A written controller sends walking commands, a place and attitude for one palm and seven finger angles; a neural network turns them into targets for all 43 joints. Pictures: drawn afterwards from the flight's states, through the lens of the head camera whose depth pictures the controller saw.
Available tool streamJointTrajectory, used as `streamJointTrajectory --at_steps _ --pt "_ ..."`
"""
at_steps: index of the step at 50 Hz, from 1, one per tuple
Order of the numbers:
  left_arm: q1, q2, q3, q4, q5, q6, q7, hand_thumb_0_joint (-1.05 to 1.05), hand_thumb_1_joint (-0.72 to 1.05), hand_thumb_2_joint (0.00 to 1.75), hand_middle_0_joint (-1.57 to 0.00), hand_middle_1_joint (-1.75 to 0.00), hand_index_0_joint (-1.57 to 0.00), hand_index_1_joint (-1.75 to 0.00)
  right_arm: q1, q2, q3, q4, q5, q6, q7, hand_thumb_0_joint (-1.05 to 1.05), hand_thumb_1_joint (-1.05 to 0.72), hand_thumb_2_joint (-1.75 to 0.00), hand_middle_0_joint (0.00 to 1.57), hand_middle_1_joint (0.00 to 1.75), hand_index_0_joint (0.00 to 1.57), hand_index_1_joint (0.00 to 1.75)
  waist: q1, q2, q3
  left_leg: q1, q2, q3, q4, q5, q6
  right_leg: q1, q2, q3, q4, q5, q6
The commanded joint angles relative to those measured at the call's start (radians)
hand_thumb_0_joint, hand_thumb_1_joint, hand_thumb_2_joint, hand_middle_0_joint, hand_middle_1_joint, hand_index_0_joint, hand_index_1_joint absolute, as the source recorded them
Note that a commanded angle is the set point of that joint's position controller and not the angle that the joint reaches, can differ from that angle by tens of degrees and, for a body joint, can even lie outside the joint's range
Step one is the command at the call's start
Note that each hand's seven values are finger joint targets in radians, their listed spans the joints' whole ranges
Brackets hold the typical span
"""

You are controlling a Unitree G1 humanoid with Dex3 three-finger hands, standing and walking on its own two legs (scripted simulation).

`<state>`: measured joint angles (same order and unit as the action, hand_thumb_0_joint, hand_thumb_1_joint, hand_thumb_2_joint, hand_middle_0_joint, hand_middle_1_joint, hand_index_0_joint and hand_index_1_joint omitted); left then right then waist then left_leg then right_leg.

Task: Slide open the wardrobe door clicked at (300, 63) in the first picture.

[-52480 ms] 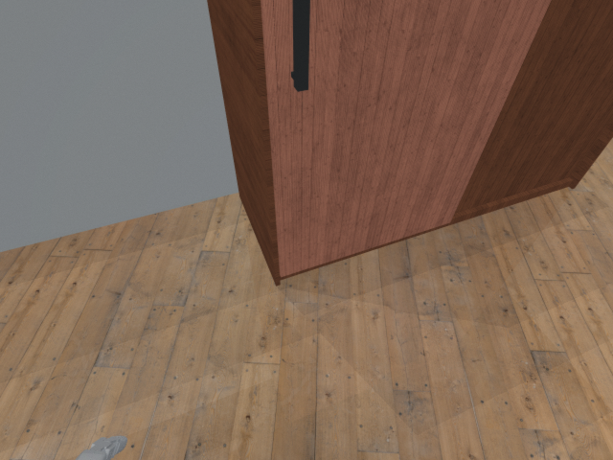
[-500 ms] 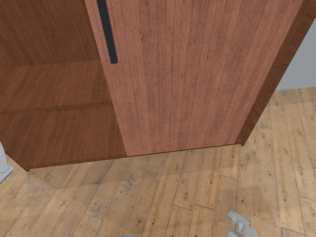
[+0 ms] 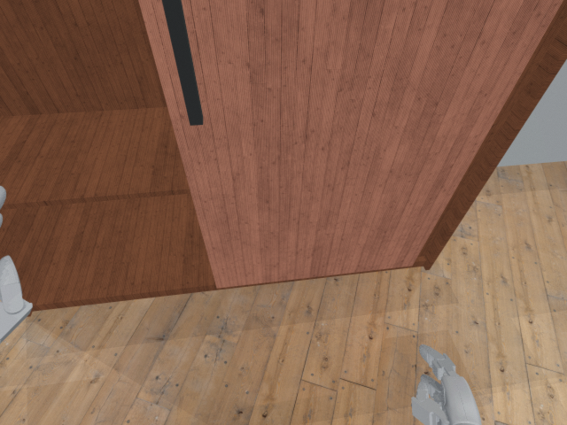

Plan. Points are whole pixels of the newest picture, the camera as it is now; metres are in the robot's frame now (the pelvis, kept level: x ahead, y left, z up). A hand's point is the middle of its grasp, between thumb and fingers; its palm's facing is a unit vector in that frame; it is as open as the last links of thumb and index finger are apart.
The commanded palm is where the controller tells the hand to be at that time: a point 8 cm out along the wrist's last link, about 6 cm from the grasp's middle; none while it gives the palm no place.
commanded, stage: stop stepping back and stand still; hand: left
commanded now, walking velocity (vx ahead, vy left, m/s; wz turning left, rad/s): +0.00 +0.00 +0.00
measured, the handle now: (182, 44) +0.67 +0.23 +0.21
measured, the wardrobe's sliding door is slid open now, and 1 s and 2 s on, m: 0.69 0.69 0.69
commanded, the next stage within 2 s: let the arm hang, fingers relaxed in 0.02 s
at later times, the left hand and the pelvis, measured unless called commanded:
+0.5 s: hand out of the picture -0.02 +0.21 -0.18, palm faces +0.05 -0.98 -0.17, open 7.0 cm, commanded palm none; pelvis -0.06 +0.02 +0.00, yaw +3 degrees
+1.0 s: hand out of the picture -0.08 +0.23 -0.17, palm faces +0.03 -0.98 -0.20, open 7.4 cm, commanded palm none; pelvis -0.07 +0.05 +0.00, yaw +1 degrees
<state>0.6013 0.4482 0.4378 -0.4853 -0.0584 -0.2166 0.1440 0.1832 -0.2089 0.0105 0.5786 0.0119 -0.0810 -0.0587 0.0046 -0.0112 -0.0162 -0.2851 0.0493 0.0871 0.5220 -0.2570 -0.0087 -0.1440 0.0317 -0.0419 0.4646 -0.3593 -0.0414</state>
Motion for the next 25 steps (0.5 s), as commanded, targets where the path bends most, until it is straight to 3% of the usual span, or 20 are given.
streamJointTrajectory --at_steps 1,3,5,6,7,8,10,13,15,18,20,25 --pt "-0.109 0.147 0.089 -0.162 -0.001 -0.025 0.024 0.00 0.90 0.90 -0.20 -0.30 -0.20 -0.30 -0.062 -0.124 -0.046 -0.130 -0.001 -0.036 -0.027 0.00 -0.90 -0.90 0.20 0.30 0.20 0.30 -0.005 -0.010 -0.176 0.161 0.061 -0.049 0.016 0.556 0.046 0.034 -0.112 0.078 -0.013 0.786 0.083" --pt "-0.116 0.136 0.068 -0.165 0.007 -0.018 0.026 0.00 0.90 0.90 -0.20 -0.30 -0.20 -0.30 -0.053 -0.123 -0.047 -0.130 -0.002 -0.036 -0.030 0.00 -0.90 -0.90 0.20 0.30 0.20 0.30 -0.005 -0.004 -0.180 0.159 0.052 -0.045 0.018 0.552 0.043 0.046 -0.115 0.077 -0.008 0.796 0.075" --pt "-0.138 0.144 0.064 -0.210 0.011 -0.018 0.029 0.00 0.90 0.90 -0.20 -0.30 -0.20 -0.30 -0.055 -0.122 -0.046 -0.132 -0.004 -0.039 -0.030 0.00 -0.90 -0.90 0.20 0.30 0.20 0.30 -0.003 0.052 -0.176 0.163 0.050 -0.053 0.005 0.530 0.043 0.034 -0.114 0.080 -0.015 0.724 0.067" --pt "-0.169 -0.025 -0.349 0.542 0.055 0.113 -0.075 0.00 0.90 0.90 -0.20 -0.30 -0.20 -0.30 -0.129 -0.239 -0.077 0.017 0.017 -0.081 0.058 0.00 -0.90 -0.90 0.20 0.30 0.20 0.30 -0.048 0.051 -0.085 0.128 0.082 -0.084 0.102 0.630 0.040 -0.104 -0.172 0.004 0.105 0.705 0.020" --pt "-0.200 -0.004 -0.328 0.588 0.074 0.191 -0.115 0.00 0.90 0.90 -0.20 -0.30 -0.20 -0.30 -0.054 -0.300 -0.096 0.045 0.000 -0.028 0.066 0.00 -0.90 -0.90 0.20 0.30 0.20 0.30 -0.032 0.073 -0.119 0.095 0.097 -0.100 0.073 0.511 0.050 -0.102 -0.175 0.050 0.075 0.531 0.018" --pt "-0.198 -0.011 -0.326 0.594 0.076 0.215 -0.131 0.00 0.90 0.90 -0.20 -0.30 -0.20 -0.30 -0.046 -0.281 -0.090 0.035 0.000 0.000 0.062 0.00 -0.90 -0.90 0.20 0.30 0.20 0.30 -0.022 0.084 -0.084 0.048 0.103 -0.112 0.053 0.389 0.057 -0.116 -0.164 0.040 0.058 0.392 0.022" --pt "-0.256 -0.033 -0.347 0.707 0.080 0.211 -0.143 0.00 0.90 0.90 -0.20 -0.30 -0.20 -0.30 -0.051 -0.247 -0.064 0.051 -0.015 0.028 0.063 0.00 -0.90 -0.90 0.20 0.30 0.20 0.30 -0.003 0.042 -0.042 -0.081 0.116 -0.173 -0.006 0.208 0.081 -0.110 -0.135 0.025 0.066 0.163 0.019" --pt "-0.322 -0.023 -0.375 0.871 0.081 0.206 -0.142 0.00 0.90 0.90 -0.20 -0.30 -0.20 -0.30 -0.040 -0.226 -0.044 0.076 -0.032 0.046 0.058 0.00 -0.90 -0.90 0.20 0.30 0.20 0.30 -0.003 -0.123 -0.075 -0.055 0.080 -0.179 0.015 0.288 0.066 -0.053 -0.156 0.060 0.037 0.267 0.001" --pt "-0.358 -0.034 -0.390 0.992 0.082 0.209 -0.135 0.00 0.90 0.90 -0.20 -0.30 -0.20 -0.30 -0.028 -0.209 -0.040 0.119 -0.038 0.060 0.054 0.00 -0.90 -0.90 0.20 0.30 0.20 0.30 -0.011 -0.168 -0.068 -0.009 0.057 -0.161 0.018 0.276 0.053 -0.073 -0.177 0.084 0.009 0.293 -0.012" --pt "-0.368 -0.055 -0.413 1.129 0.076 0.220 -0.127 0.00 0.90 0.90 -0.20 -0.30 -0.20 -0.30 -0.023 -0.186 -0.026 0.179 -0.043 0.075 0.052 0.00 -0.90 -0.90 0.20 0.30 0.20 0.30 -0.013 -0.011 -0.042 0.021 0.055 -0.162 -0.046 0.256 0.050 -0.067 -0.157 0.089 -0.022 0.207 0.003" --pt "-0.353 -0.065 -0.420 1.216 0.073 0.223 -0.126 0.00 0.90 0.90 -0.20 -0.30 -0.20 -0.30 -0.023 -0.172 -0.020 0.220 -0.041 0.081 0.051 0.00 -0.90 -0.90 0.20 0.30 0.20 0.30 -0.007 0.098 -0.018 0.006 0.055 -0.168 -0.092 0.174 0.051 -0.050 -0.143 0.090 -0.056 0.119 0.010" --pt "-0.307 -0.098 -0.413 1.370 0.073 0.221 -0.125 0.00 0.90 0.90 -0.20 -0.30 -0.20 -0.30 0.022 -0.133 -0.026 0.308 -0.040 0.093 0.040 0.00 -0.90 -0.90 0.20 0.30 0.20 0.30 -0.010 0.198 -0.005 0.011 0.050 -0.170 -0.131 -0.004 0.048 -0.049 -0.134 0.088 -0.123 0.043 -0.008"
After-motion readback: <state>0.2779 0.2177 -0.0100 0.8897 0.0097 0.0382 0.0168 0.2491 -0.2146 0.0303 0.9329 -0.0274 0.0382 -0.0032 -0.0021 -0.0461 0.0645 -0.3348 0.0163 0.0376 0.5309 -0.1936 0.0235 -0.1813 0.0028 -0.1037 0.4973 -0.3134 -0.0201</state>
